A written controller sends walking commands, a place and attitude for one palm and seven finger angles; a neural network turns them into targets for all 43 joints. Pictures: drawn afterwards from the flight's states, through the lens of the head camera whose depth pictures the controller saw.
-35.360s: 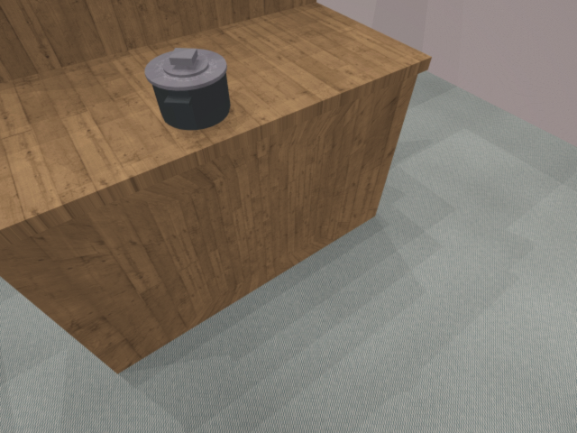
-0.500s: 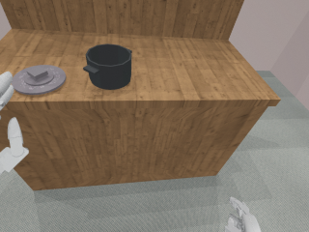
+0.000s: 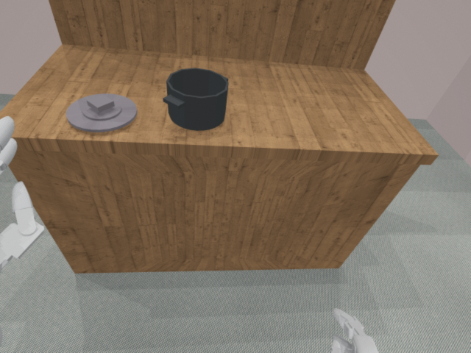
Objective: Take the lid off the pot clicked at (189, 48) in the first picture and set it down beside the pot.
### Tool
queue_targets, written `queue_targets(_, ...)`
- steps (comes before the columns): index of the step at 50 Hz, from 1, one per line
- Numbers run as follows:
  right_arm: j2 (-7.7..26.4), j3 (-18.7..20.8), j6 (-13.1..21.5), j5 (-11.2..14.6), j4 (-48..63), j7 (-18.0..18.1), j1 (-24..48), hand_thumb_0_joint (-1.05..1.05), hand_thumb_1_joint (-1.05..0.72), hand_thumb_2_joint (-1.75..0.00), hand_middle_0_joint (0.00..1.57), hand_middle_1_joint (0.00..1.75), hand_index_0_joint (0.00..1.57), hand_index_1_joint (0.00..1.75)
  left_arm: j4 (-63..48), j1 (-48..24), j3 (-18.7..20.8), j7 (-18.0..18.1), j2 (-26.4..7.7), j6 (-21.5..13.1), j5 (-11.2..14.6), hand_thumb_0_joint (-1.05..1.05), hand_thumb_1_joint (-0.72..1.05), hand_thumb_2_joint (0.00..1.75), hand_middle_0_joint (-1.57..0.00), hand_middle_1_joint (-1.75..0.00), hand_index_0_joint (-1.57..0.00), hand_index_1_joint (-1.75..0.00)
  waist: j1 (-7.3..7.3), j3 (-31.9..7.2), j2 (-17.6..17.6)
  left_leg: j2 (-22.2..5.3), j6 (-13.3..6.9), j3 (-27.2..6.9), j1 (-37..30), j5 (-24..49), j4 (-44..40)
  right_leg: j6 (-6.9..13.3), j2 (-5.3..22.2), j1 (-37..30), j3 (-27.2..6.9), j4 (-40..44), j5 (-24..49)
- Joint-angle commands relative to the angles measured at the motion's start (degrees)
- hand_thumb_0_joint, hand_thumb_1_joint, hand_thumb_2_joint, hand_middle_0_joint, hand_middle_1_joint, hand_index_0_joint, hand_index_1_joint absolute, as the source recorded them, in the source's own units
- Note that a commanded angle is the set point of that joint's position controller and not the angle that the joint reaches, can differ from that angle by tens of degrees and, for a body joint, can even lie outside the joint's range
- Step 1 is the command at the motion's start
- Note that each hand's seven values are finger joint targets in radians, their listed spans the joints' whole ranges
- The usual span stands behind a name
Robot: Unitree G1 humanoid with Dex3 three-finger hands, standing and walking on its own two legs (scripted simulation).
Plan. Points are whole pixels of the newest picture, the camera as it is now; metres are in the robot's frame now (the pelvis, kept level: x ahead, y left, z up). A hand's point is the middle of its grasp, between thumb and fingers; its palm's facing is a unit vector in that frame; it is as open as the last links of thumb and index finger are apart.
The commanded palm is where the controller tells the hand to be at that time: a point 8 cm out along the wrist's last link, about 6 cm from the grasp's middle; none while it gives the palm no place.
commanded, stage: stop stepping back and stand still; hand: left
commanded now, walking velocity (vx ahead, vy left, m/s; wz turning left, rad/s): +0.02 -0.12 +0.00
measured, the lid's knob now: (100, 103) +0.70 +0.38 +0.04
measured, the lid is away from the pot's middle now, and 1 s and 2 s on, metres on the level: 0.26 0.26 0.26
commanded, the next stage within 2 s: let the arm hang, fingers relaxed in 0.06 s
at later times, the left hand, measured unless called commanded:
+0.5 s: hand out of the picture +0.07 +0.15 -0.19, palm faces +0.08 -0.99 -0.15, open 6.8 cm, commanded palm none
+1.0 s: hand out of the picture +0.06 +0.12 -0.18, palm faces +0.05 -0.98 -0.19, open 7.2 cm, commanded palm none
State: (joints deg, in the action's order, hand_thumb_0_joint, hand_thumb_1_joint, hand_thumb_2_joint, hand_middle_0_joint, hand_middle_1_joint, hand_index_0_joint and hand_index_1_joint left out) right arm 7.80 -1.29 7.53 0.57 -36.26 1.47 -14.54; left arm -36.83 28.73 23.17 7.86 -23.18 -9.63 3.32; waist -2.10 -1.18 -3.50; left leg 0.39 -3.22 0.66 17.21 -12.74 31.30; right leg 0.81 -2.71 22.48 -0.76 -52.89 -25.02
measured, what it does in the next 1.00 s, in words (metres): steps on the spot: right foot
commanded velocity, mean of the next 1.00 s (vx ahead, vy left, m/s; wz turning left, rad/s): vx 0.00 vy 0.00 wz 0.00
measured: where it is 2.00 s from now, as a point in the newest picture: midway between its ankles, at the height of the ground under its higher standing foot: outside the picture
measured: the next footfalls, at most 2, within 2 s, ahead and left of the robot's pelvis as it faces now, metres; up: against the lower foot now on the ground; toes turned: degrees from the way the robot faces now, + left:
right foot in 0.16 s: +0.04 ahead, -0.12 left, +0.00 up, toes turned -4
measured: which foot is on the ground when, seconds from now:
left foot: down 0.00-1.00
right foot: up 0.00-0.14, down 0.16-1.00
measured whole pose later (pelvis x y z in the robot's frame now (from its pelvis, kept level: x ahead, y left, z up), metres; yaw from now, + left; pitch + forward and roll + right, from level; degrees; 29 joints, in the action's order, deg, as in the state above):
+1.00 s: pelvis +0.06 -0.04 +0.00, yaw +1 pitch +0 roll +0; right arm 5.8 1.7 -1.0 -0.2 -63.7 2.9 -17.4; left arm 64.7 15.1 0.6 3.1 -7.0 0.7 0.1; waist -1.1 3.1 0.6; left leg -0.5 0.3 -1.0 12.1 -16.4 28.7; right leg 2.7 -1.7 4.9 5.3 -24.5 -19.4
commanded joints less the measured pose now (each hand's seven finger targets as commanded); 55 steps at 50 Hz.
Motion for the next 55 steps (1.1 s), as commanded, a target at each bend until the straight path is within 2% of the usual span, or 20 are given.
queue_targets(1, 8.08, 2.09, 3.37, -0.55, 9.21, -0.3, 7.2, 0.0, -0.9, -0.9, 0.2, 0.3, 0.2, 0.3, -17.5, 6.34, 6.82, 1.44, -10.83, -4.13, -0.22, 0.0, 0.9, 0.9, -0.2, -0.3, -0.2, -0.3, 2.19, 0.04, 16.57, -12.96, -2.43, -14.08, 4.44, -21.01, -23.94, 0.13, 1.1, -7.65, 3.17, 14.36, 0.75)
queue_targets(3, 9.03, 2.27, 2.58, -0.65, 10.01, 0.71, 7.12, 0.0, -0.9, -0.9, 0.2, 0.3, 0.2, 0.3, -17.94, 5.12, 6.63, 1.49, -10.98, -3.95, -0.42, 0.0, 0.9, 0.9, -0.2, -0.3, -0.2, -0.3, 1.5, -1.65, 16.63, -11.08, -0.85, -10.93, 3.76, -20.31, -21.85, 0.15, -0.85, -14.58, 5.97, 24.69, 2.85)
queue_targets(4, 9.3, 2.49, 2.18, -0.77, 10.16, 1.26, 6.67, 0.0, -0.9, -0.9, 0.2, 0.3, 0.2, 0.3, -16.69, 3.88, 6.81, 1.54, -11.15, -3.88, -0.77, 0.0, 0.9, 0.9, -0.2, -0.3, -0.2, -0.3, 1.21, -2.18, 14.56, -9.76, -0.48, -9.57, 4.47, -19.43, -19.83, 0.31, -0.79, -18.08, 5.55, 28.93, 5.04)
queue_targets(6, 9.43, 2.95, 1.47, -0.84, 9.67, 2.13, 6.02, 0.0, -0.9, -0.9, 0.2, 0.3, 0.2, 0.3, -13.41, 1.31, 7.57, 1.5, -11.69, -4.32, -0.73, 0.0, 0.9, 0.9, -0.2, -0.3, -0.2, -0.3, 0.54, -2.19, 9.66, -6.71, 0.28, -6.44, 3.85, -12.85, -13.36, 1.87, 2.54, -18.9, 1.04, 34.0, 8.18)
queue_targets(7, 15.67, 7.01, 5.65, 1.01, -2.36, -1.61, 5.61, 0.0, -0.9, -0.9, 0.2, 0.3, 0.2, 0.3, 37.27, -0.49, -18.26, -5.97, 4.53, 3.28, -4.34, 0.0, 0.9, 0.9, -0.2, -0.3, -0.2, -0.3, -2.03, -2.46, 4.0, -6.16, 1.74, -5.02, 2.25, 3.4, 3.59, 3.65, 13.16, -10.98, -1.85, 28.82, 29.2)
queue_targets(8, 12.95, 7.51, 2.26, 0.26, -4.39, -2.24, 0.06, 0.0, -0.9, -0.9, 0.2, 0.3, 0.2, 0.3, 40.7, 0.04, -15.22, -7.2, 3.59, 7.96, -6.75, 0.0, 0.9, 0.9, -0.2, -0.3, -0.2, -0.3, -2.17, -5.17, 0.47, -7.11, 2.55, -4.06, -1.23, 4.34, 6.43, 4.08, 15.53, -7.43, -1.27, 25.24, 31.59)
queue_targets(9, 11.75, 6.9, -1.35, 1.11, -3.67, -2.51, -1.14, 0.0, -0.9, -0.9, 0.2, 0.3, 0.2, 0.3, 41.79, -5.07, -16.88, -7.76, 4.1, 9.26, -5.83, 0.0, 0.9, 0.9, -0.2, -0.3, -0.2, -0.3, -2.78, -4.45, -2.32, -5.85, 2.12, -5.39, -0.04, 0.4, 4.52, 4.46, 13.19, -2.9, 1.81, 24.3, 17.61)
queue_targets(10, 11.97, 6.54, -3.43, 0.12, -3.01, -2.05, -1.04, 0.0, -0.9, -0.9, 0.2, 0.3, 0.2, 0.3, 44.61, -6.1, -17.47, -7.38, 5.72, 9.69, -5.79, 0.0, 0.9, 0.9, -0.2, -0.3, -0.2, -0.3, -1.46, -3.65, -7.37, -6.51, 0.69, -7.75, 1.88, 0.62, 4.34, 4.03, 9.61, -1.93, 1.67, 23.35, 7.94)
queue_targets(12, 11.95, 5.84, -4.97, -1.21, -2.71, -1.71, -0.48, 0.0, -0.9, -0.9, 0.2, 0.3, 0.2, 0.3, 51.35, -8.69, -17.61, -6.93, 5.65, 10.36, -6.09, 0.0, 0.9, 0.9, -0.2, -0.3, -0.2, -0.3, -0.21, -2.69, -11.39, -5.36, -0.79, -9.26, 4.79, 3.44, 5.33, 4.46, 9.27, -4.56, 0.7, 22.54, 6.8)
queue_targets(15, 10.71, 5.4, -6.56, -2.37, -4.58, -0.97, 0.68, 0.0, -0.9, -0.9, 0.2, 0.3, 0.2, 0.3, 62.33, -14.26, -18.03, -6.78, 4.34, 11.25, -5.33, 0.0, 0.9, 0.9, -0.2, -0.3, -0.2, -0.3, 0.37, 2.81, -5.12, -3.15, -0.65, -6.96, 6.78, 1.97, 4.95, 5.63, 11.17, -5.08, -2.55, 25.68, 6.32)
queue_targets(17, 10.02, 4.81, -7.38, -2.56, -6.28, -0.59, 0.1, 0.0, -0.9, -0.9, 0.2, 0.3, 0.2, 0.3, 69.29, -16.92, -18.65, -6.73, 3.43, 11.5, -5.03, 0.0, 0.9, 0.9, -0.2, -0.3, -0.2, -0.3, 0.01, 7.66, 3.36, -3.54, -0.47, -7.71, 6.4, -0.54, 1.26, 5.35, 10.33, -2.15, -2.59, 26.83, 1.88)
queue_targets(18, 9.51, 4.36, -7.31, -2.5, -7.71, -0.44, -1.06, 0.0, -0.9, -0.9, 0.2, 0.3, 0.2, 0.3, 73.01, -16.87, -19.07, -6.86, 3.55, 11.19, -4.7, 0.0, 0.9, 0.9, -0.2, -0.3, -0.2, -0.3, 0.21, 7.98, 7.6, -4.06, -0.71, -8.96, 7.49, 0.3, -1.77, 4.58, 8.53, -4.22, -1.49, 25.63, 2.97)
queue_targets(20, 10.01, 4.18, -6.82, -2.21, -10.13, 0.0, -2.04, 0.0, -0.9, -0.9, 0.2, 0.3, 0.2, 0.3, 79.88, -13.9, -19.64, -6.96, 3.98, 10.42, -4.05, 0.0, 0.9, 0.9, -0.2, -0.3, -0.2, -0.3, 1.7, 4.08, 12.39, -5.43, -1.1, -10.98, 6.77, 4.41, -5.78, 3.08, 6.22, -11.02, 0.46, 23.64, 9.21)
queue_targets(23, 8.44, 4.47, -6.71, -1.95, -13.06, 0.9, -3.99, 0.0, -0.9, -0.9, 0.2, 0.3, 0.2, 0.3, 85.84, -10.98, -19.34, -6.67, 6.57, 9.87, -3.91, 0.0, 0.9, 0.9, -0.2, -0.3, -0.2, -0.3, 2.02, -1.19, 16.1, -5.81, -1.16, -10.04, 2.34, 7.95, -5.89, 2.85, 6.5, -15.78, 1.24, 25.39, 14.49)
queue_targets(25, 7.24, 4.24, -6.91, -1.53, -15.21, 1.06, -5.77, 0.0, -0.9, -0.9, 0.2, 0.3, 0.2, 0.3, 88.73, -10.54, -20.09, -6.63, 6.56, 9.59, -3.56, 0.0, 0.9, 0.9, -0.2, -0.3, -0.2, -0.3, 1.82, -2.95, 14.82, -5.46, -0.79, -8.79, 0.44, 8.93, -4.95, 3.07, 7.23, -17.4, 0.87, 27.16, 16.58)
queue_targets(26, 6.7, 4.22, -7.04, -1.43, -16.06, 1.12, -6.97, 0.0, -0.9, -0.9, 0.2, 0.3, 0.2, 0.3, 89.86, -10.7, -20.42, -6.51, 6.69, 9.44, -3.51, 0.0, 0.9, 0.9, -0.2, -0.3, -0.2, -0.3, 1.46, -3.18, 11.81, -5.19, -0.49, -7.93, -0.07, 9.46, -4.23, 3.24, 7.7, -18.16, 0.75, 28.04, 17.93)
queue_targets(27, 6.44, 4.27, -7.33, -1.22, -16.81, 1.15, -7.34, 0.0, -0.9, -0.9, 0.2, 0.3, 0.2, 0.3, 90.88, -11.2, -20.76, -6.31, 6.99, 9.44, -3.52, 0.0, 0.9, 0.9, -0.2, -0.3, -0.2, -0.3, 1.17, -1.36, 7.93, -5.11, -0.25, -7.46, -0.18, 9.48, -3.88, 3.14, 7.86, -17.32, 0.88, 29.24, 18.93)
queue_targets(31, 4.9, 3.96, -7.81, -0.99, -20.11, 1.2, -9.65, 0.0, -0.9, -0.9, 0.2, 0.3, 0.2, 0.3, 94.54, -10.8, -21.42, -5.58, 7.92, 9.27, -3.28, 0.0, 0.9, 0.9, -0.2, -0.3, -0.2, -0.3, 0.63, 1.17, 3.96, -4.21, 0.56, -5.18, -1.26, 9.53, -3.28, 3.32, 9.56, -17.43, 0.33, 32.12, 21.62)
queue_targets(42, 3.07, 3.85, -7.97, -0.73, -25.16, 1.56, -8.68, 0.0, -0.9, -0.9, 0.2, 0.3, 0.2, 0.3, 99.14, -9.23, -21.82, -4.68, 10.49, 9.26, -3.24, 0.0, 0.9, 0.9, -0.2, -0.3, -0.2, -0.3, 1.11, 5.48, 2.86, -4.87, 0.31, -4.79, -3.82, 11.24, -5.26, 2.15, 7.94, -15.64, 1.21, 32.84, 21.9)
queue_targets(55, 2.53, 3.78, -7.65, -0.9, -26.5, 2.05, -8.05, 0.0, -0.9, -0.9, 0.2, 0.3, 0.2, 0.3, 99.69, -10.07, -21.13, -4.61, 11.17, 9.2, -3.2, 0.0, 0.9, 0.9, -0.2, -0.3, -0.2, -0.3, 1.2, 4.4, 4.27, -5.21, 0.38, -3.9, -5.87, 16.43, -5.17, 2.0, 8.31, -18.18, 1.04, 32.26, 28.35)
